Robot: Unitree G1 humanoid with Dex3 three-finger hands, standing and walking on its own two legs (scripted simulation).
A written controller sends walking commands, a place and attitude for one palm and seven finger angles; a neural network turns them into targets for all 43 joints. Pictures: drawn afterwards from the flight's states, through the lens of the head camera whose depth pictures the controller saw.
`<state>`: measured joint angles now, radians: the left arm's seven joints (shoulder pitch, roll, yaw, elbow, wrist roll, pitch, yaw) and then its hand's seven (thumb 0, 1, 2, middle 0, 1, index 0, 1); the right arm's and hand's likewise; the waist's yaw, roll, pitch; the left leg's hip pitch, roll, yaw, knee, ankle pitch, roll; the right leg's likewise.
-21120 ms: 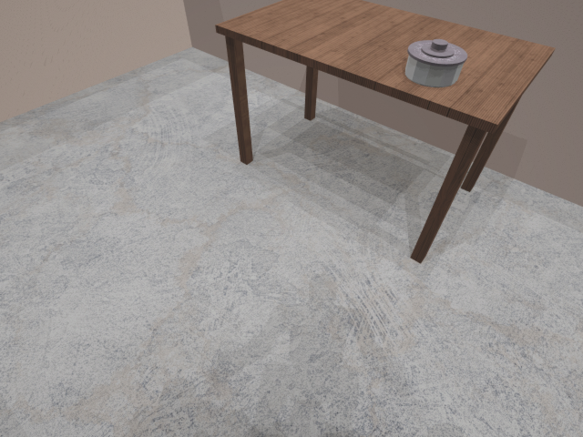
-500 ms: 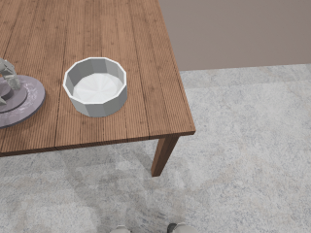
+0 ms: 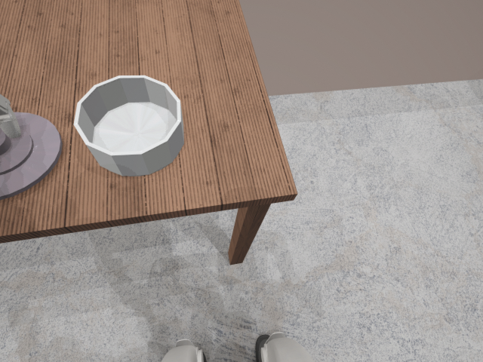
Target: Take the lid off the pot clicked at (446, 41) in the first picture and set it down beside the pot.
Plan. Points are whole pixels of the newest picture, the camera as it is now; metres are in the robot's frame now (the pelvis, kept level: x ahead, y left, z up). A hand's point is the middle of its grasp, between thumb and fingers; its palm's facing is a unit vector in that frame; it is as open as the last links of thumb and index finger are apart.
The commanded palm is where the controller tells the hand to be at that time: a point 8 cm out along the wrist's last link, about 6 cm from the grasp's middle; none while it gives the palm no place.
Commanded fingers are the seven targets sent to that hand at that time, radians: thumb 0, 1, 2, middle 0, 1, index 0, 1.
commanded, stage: open the fingers wide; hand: left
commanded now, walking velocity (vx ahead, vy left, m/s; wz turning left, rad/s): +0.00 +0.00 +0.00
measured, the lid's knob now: out of the picture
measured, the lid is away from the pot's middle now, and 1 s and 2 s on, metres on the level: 0.22 0.21 0.21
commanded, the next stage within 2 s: raise the empty hand in 1.06 s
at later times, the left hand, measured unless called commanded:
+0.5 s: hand out of the picture +0.44 +0.35 +0.06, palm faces -0.46 -0.13 -0.88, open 7.7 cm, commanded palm +0.47 +0.35 +0.11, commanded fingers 0.00 0.26 0.57 -0.46 -1.01 -0.47 -1.00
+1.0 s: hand out of the picture +0.44 +0.36 +0.06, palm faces -0.47 -0.14 -0.87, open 10.8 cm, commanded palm +0.47 +0.36 +0.11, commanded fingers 0.00 0.08 0.46 -0.29 -0.97 -0.29 -0.97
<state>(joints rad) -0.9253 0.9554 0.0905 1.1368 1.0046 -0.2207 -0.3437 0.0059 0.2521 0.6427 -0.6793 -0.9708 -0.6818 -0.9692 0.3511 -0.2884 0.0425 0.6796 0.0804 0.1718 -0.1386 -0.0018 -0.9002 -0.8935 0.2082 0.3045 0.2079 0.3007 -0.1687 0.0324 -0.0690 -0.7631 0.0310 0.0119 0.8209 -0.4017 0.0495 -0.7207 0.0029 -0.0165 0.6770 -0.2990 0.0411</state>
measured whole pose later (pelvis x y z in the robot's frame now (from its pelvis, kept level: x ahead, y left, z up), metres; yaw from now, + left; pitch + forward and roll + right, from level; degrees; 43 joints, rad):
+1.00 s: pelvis -0.01 +0.00 +0.00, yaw +0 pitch +18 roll -4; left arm -0.92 0.93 0.09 1.15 1.01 -0.21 -0.34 0.00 0.10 0.47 -0.32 -0.97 -0.31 -0.97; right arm 0.34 -0.29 0.04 0.67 0.08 0.21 -0.11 0.00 -0.90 -0.89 0.21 0.30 0.21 0.30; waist -0.15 0.03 -0.08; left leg -0.75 0.03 0.01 0.82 -0.39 0.05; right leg -0.71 0.00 -0.01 0.69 -0.30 0.04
